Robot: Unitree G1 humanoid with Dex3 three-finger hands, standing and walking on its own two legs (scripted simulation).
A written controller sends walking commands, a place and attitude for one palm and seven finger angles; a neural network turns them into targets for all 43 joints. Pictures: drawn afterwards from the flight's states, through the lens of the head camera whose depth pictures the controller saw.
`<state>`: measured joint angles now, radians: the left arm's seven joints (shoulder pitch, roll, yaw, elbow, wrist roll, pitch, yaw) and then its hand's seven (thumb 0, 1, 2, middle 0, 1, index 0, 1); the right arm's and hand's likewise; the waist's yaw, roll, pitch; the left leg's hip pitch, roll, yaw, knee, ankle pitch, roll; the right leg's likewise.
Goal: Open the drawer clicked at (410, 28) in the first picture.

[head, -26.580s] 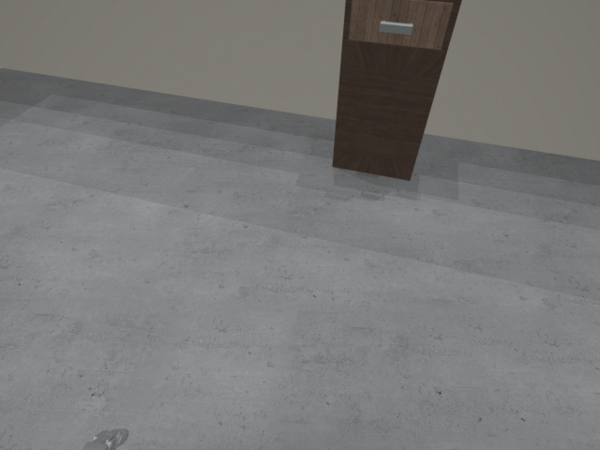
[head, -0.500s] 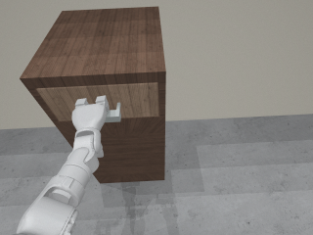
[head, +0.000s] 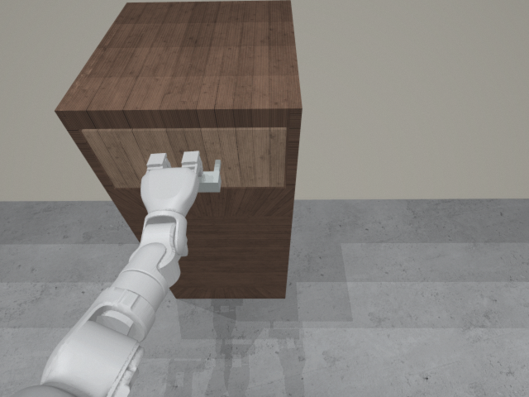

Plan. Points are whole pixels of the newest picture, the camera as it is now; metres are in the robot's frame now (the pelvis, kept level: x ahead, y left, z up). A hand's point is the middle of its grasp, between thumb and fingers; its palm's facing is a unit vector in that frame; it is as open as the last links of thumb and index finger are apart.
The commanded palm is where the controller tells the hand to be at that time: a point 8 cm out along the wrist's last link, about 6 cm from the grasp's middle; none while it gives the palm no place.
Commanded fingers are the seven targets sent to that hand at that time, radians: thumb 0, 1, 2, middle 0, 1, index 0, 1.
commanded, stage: lower the fingers behind the handle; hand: left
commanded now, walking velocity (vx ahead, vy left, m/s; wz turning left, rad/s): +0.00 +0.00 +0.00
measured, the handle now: (189, 173) +0.51 +0.17 +0.01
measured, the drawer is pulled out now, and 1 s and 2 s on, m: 0.00 0.00 0.00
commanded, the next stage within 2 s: lift the fingers back up to retry in 0.18 s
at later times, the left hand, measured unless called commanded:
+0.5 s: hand (177, 205) +0.42 +0.17 +0.03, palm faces +0.01 -0.05 -1.00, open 14.0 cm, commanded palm +0.40 +0.17 +0.09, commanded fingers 0.00 -0.50 0.30 -0.30 -1.20 -0.30 -1.20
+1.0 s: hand (170, 187) +0.42 +0.17 +0.08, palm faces -0.01 -0.10 -1.00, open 13.8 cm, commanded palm +0.39 +0.17 +0.14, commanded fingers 0.00 -0.50 0.30 -0.30 -1.20 -0.30 -1.20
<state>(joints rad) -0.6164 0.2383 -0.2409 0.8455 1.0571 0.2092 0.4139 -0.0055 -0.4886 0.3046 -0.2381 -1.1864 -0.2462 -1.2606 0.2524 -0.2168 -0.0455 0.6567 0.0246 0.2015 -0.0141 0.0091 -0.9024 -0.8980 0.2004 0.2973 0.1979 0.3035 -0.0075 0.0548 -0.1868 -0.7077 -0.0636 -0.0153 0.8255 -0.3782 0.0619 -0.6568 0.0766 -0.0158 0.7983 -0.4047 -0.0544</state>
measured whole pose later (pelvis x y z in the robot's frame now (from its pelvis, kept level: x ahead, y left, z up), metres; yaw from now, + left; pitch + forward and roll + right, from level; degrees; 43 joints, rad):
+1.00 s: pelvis +0.02 +0.00 +0.02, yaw -1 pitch +9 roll +0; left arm -0.48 0.28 -0.24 0.57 0.98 0.25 0.18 -0.01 -0.49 0.30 -0.32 -1.20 -0.31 -1.20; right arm 0.20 -0.24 -0.02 0.63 0.05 0.21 -0.03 0.01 -0.90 -0.90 0.20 0.30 0.20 0.30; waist 0.01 0.06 -0.15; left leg -0.44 -0.07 0.01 0.62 -0.33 0.07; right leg -0.41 0.07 0.03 0.61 -0.35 -0.05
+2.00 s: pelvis +0.01 -0.01 +0.02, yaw +1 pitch +9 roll +0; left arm -0.48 0.34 -0.27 0.56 0.94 0.13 0.11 -0.01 -0.49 0.30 -0.32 -1.20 -0.31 -1.20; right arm 0.22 -0.26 -0.03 0.64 0.05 0.17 -0.07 0.01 -0.90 -0.90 0.20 0.30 0.20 0.30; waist 0.01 0.07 -0.11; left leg -0.47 -0.07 -0.03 0.63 -0.31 0.05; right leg -0.42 0.07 -0.01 0.62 -0.35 -0.07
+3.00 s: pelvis +0.01 -0.01 +0.02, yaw +0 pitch +10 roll +0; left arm -0.50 0.28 -0.30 0.47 1.00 -0.03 0.22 -0.01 -0.49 0.30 -0.33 -1.20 -0.32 -1.20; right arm 0.17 -0.24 -0.04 0.64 0.03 0.13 -0.07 0.01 -0.90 -0.90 0.20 0.30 0.20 0.30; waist 0.01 0.06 -0.11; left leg -0.53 -0.07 -0.02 0.69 -0.34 0.05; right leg -0.49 0.07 -0.01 0.69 -0.38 -0.06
